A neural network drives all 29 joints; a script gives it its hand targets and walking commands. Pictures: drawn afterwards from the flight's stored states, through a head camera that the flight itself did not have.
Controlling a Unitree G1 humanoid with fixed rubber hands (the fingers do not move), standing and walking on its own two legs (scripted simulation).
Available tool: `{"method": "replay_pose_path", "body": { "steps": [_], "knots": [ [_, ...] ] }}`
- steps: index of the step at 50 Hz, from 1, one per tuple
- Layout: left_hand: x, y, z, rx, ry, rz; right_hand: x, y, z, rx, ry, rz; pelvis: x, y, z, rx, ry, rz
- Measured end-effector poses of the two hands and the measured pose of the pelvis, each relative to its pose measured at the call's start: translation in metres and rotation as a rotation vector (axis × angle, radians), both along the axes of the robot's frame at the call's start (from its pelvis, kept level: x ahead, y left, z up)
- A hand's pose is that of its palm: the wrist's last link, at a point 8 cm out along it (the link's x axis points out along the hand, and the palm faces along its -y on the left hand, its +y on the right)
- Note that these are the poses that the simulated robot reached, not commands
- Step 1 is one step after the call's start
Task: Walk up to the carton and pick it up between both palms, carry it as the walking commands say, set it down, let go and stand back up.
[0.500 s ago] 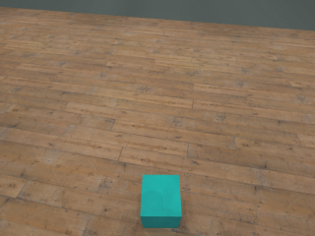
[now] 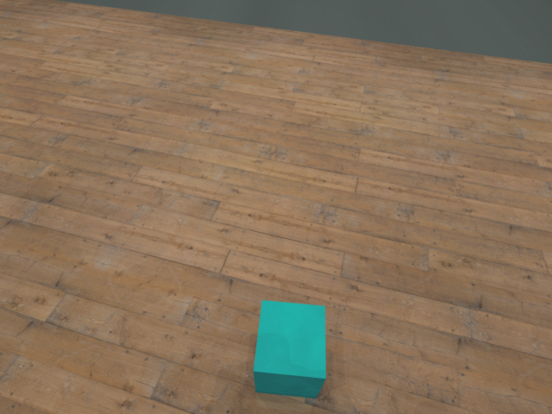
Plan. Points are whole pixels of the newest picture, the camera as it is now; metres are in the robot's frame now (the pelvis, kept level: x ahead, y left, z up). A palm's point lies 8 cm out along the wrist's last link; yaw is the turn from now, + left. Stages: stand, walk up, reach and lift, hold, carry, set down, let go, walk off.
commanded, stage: walk up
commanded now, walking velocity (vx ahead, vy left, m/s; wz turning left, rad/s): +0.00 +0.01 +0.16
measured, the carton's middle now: (289, 350) +0.42 -0.03 -0.64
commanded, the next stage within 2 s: stand in 0.50 s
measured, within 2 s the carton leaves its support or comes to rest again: neither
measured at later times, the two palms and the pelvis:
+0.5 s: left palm out of the picture +0.00 +0.24 -0.14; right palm out of the picture +0.05 -0.23 -0.12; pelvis +0.01 +0.00 +0.01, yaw +0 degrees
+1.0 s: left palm (139, 401) +0.17 +0.23 -0.12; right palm out of the picture +0.16 -0.24 -0.12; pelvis +0.00 -0.01 -0.01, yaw -2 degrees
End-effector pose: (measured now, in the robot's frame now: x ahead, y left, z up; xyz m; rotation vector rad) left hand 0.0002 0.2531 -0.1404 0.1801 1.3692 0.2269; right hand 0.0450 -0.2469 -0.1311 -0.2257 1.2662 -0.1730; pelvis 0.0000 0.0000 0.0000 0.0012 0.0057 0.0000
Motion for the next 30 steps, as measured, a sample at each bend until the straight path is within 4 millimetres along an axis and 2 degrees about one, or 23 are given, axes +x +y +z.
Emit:
{"method": "replay_pose_path", "body": {
  "steps": [9, 13, 21, 30],
  "knots": [
    [-0.007, -0.002, 0.005, 0.018, -0.009, 0.028, 0.009, -0.006, -0.002, 0.003, -0.01, 0.03, 0.0, -0.005, -0.001, -0.016, 0.002, 0.029],
    [-0.007, -0.002, 0.0, -0.009, -0.002, 0.035, 0.012, 0.001, 0.0, 0.0, -0.011, 0.044, 0.002, 0.001, -0.001, -0.019, -0.016, 0.028],
    [0.004, -0.011, 0.002, -0.059, -0.012, 0.014, 0.006, 0.017, 0.009, 0.022, -0.022, 0.001, 0.009, 0.005, 0.008, -0.006, -0.014, 0.008],
    [-0.004, -0.015, 0.007, -0.052, 0.02, 0.008, -0.003, 0.019, 0.004, 0.047, 0.006, -0.023, 0.013, 0.004, 0.01, -0.006, -0.019, 0.006]
  ]
}}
